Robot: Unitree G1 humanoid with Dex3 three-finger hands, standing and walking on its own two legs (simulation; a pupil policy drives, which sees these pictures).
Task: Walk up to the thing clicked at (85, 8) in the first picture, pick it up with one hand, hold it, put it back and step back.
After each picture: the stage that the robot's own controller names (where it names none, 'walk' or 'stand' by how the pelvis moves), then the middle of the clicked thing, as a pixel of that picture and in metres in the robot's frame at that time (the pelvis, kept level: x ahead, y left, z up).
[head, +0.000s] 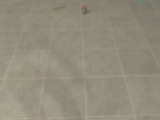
stand; (84, 10) +2.20 -0.05 -0.72
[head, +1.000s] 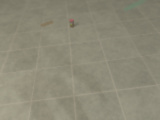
walk; (71, 23) +2.05 +0.26 -0.71
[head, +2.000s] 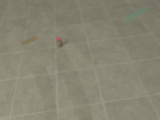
walk; (59, 42) +1.43 +0.36 -0.72
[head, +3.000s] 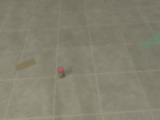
walk; (61, 72) +0.94 +0.28 -0.71
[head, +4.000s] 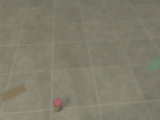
walk; (58, 105) +0.59 +0.20 -0.69
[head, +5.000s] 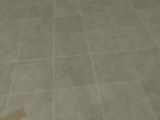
stand; out of the picture +0.38 +0.20 -0.70
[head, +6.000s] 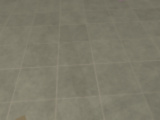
stand; out of the picture +0.35 +0.17 -0.72
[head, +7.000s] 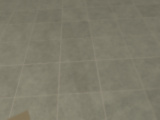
stand; out of the picture +0.37 +0.17 -0.72
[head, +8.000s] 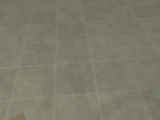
stand; out of the picture +0.37 +0.20 -0.73
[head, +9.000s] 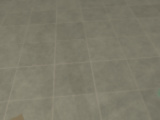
stand; out of the picture +0.35 +0.20 -0.73
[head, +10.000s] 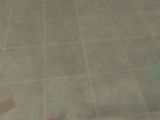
go down; out of the picture +0.37 +0.20 -0.69
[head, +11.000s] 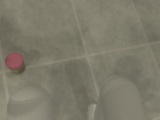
go down; (16, 64) +0.43 +0.23 -0.28
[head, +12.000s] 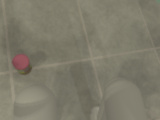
close in; (22, 65) +0.43 +0.23 -0.29
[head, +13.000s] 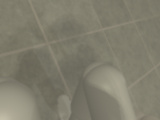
close in; out of the picture +0.42 +0.26 -0.22
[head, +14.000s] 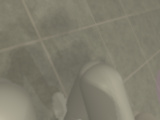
close; out of the picture +0.41 +0.27 -0.22
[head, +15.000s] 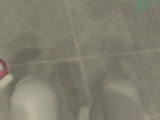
lift; out of the picture +0.34 +0.27 -0.14
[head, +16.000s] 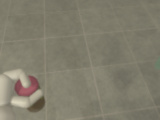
hold; (31, 94) +0.31 +0.18 +0.01
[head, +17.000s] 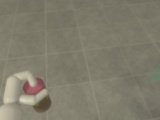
hold; (38, 95) +0.33 +0.17 +0.00
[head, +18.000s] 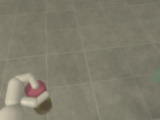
hold; (39, 97) +0.32 +0.17 -0.02
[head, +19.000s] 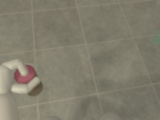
crouch; (29, 81) +0.37 +0.18 -0.08
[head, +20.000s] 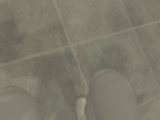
lower; out of the picture +0.45 +0.28 -0.16
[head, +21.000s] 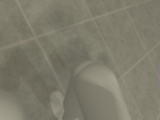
lower; out of the picture +0.42 +0.28 -0.22
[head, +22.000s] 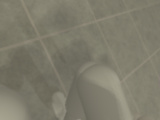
lower; out of the picture +0.42 +0.28 -0.22
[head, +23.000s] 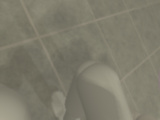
lower; out of the picture +0.42 +0.28 -0.22
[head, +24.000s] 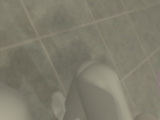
lower; out of the picture +0.42 +0.27 -0.22
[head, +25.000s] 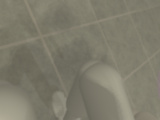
open; out of the picture +0.41 +0.25 -0.23
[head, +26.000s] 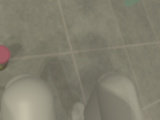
stand; out of the picture +0.41 +0.24 -0.24
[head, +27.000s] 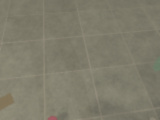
stand; out of the picture +0.37 +0.18 -0.61
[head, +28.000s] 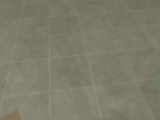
stand; out of the picture +0.36 +0.18 -0.67
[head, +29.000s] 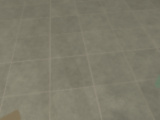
stand; out of the picture +0.36 +0.18 -0.67
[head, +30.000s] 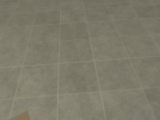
stand; out of the picture +0.37 +0.18 -0.72
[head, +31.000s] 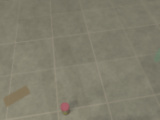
walk; (65, 109) +0.47 +0.16 -0.70
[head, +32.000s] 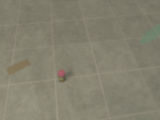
walk; (61, 76) +0.78 +0.17 -0.69
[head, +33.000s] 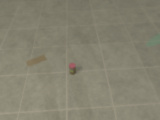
stand; (72, 69) +1.01 +0.16 -0.70
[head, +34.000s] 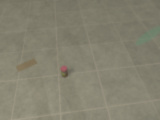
stand; (64, 71) +0.98 +0.19 -0.73
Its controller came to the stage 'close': yes
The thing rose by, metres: 0.71
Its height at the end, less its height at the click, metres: +0.00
